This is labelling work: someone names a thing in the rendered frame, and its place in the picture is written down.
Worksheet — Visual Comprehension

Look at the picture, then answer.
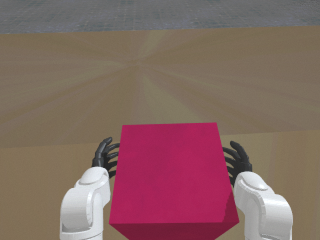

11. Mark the robot left forearm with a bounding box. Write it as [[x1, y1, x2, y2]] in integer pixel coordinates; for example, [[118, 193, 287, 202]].
[[59, 166, 111, 240]]

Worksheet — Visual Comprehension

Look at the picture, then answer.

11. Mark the carton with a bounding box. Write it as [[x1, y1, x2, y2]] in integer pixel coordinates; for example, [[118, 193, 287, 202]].
[[109, 122, 240, 240]]

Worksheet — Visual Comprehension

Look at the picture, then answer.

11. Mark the robot right hand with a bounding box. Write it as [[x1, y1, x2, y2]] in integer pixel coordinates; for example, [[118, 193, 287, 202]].
[[222, 140, 253, 188]]

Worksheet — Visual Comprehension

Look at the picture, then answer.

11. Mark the robot left hand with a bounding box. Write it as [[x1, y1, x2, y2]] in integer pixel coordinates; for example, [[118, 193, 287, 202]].
[[91, 137, 120, 179]]

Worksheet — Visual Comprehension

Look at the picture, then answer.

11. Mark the robot right forearm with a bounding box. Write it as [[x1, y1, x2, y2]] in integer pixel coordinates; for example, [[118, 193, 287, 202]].
[[233, 171, 293, 240]]

